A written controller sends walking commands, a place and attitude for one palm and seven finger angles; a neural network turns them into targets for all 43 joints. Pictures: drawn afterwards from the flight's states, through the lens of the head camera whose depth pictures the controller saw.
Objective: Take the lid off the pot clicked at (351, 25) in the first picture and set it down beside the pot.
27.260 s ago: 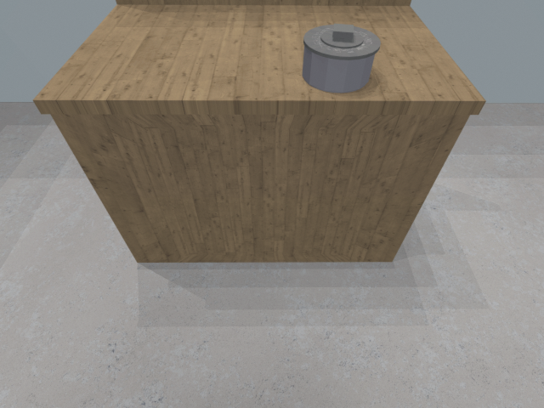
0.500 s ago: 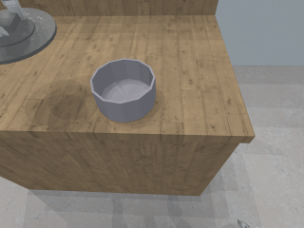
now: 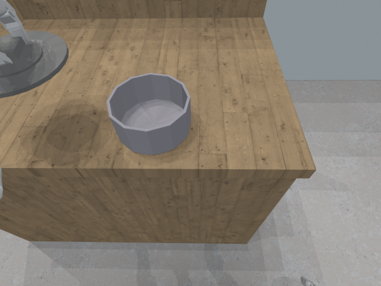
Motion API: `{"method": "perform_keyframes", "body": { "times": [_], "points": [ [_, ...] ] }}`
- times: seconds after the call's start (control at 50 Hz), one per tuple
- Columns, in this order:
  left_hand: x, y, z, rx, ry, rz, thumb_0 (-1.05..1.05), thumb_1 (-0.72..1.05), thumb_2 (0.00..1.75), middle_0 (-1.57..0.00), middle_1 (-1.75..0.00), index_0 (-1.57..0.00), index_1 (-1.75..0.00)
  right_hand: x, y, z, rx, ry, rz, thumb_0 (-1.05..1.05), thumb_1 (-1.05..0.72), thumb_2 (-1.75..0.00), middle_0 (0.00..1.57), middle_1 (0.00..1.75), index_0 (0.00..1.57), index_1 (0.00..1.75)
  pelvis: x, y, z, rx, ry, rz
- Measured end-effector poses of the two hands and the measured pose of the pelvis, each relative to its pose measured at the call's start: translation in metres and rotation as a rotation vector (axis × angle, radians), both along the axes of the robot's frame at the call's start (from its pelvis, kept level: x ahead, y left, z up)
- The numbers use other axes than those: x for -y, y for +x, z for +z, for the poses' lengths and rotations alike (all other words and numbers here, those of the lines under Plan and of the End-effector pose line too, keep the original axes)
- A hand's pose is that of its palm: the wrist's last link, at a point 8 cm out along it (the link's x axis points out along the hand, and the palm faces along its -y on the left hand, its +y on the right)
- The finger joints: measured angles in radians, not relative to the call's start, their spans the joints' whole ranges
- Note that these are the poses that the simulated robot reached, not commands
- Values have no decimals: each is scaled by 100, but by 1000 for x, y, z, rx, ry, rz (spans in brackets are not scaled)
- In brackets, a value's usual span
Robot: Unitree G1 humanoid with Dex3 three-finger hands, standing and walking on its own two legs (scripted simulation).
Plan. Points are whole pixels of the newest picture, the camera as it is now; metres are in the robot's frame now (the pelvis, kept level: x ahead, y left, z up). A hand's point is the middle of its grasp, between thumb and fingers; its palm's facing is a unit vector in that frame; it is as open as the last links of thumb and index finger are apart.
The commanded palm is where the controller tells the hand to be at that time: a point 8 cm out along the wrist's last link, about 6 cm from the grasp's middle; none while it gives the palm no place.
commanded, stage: lower the lid onto the table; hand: left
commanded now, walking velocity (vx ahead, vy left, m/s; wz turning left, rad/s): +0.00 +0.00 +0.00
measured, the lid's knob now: (5, 49) +0.48 +0.32 +0.24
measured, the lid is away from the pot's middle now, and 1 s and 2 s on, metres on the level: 0.23 0.22 0.23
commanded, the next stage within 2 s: none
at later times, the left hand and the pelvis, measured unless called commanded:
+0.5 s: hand (5, 71) +0.44 +0.31 +0.23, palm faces -0.28 -0.09 -0.95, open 8.5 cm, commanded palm +0.44 +0.31 +0.31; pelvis +0.00 +0.00 +0.00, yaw +1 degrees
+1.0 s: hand (25, 82) +0.45 +0.30 +0.20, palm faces -0.33 -0.09 -0.94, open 8.5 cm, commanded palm +0.44 +0.31 +0.27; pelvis +0.00 +0.00 +0.00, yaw +0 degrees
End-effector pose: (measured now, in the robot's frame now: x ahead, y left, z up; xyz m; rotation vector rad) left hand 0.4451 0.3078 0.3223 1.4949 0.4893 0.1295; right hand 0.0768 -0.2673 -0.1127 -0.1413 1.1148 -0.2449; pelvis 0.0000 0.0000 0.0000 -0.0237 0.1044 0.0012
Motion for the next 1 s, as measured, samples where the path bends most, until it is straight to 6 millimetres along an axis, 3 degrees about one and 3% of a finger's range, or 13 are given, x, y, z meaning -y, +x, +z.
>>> {"method": "perform_keyframes", "body": {
  "times": [0.16, 0.38, 0.8, 1.0],
  "points": [
    [5, -2, -4, 16, -9, -44, 2, 11, 103, -72, -80, -62, -75, -4, 8, -1, 19, 13, 11, 1, -90, -90, 20, 30, 20, 30, -2, 1, 0, 0, 0, 3],
    [1, -7, -25, -30, -6, -52, 2, 11, 103, -72, -80, -62, -75, -7, 14, 1, 29, 14, 27, 1, -90, -90, 20, 30, 20, 30, -1, -2, 0, 4, -2, 9],
    [-3, 1, -54, -81, -31, -87, 2, 12, 103, -72, -80, -62, -75, 4, -11, 2, -29, -18, -16, 1, -90, -90, 20, 30, 20, 30, -1, 1, 0, 3, -5, 4],
    [8, 3, -68, -108, -34, -125, 2, 12, 103, -72, -80, -62, -75, 1, -7, -2, -36, -5, -6, 1, -90, -90, 20, 30, 20, 30, -2, 1, -1, -3, -5, 9]
  ]
}}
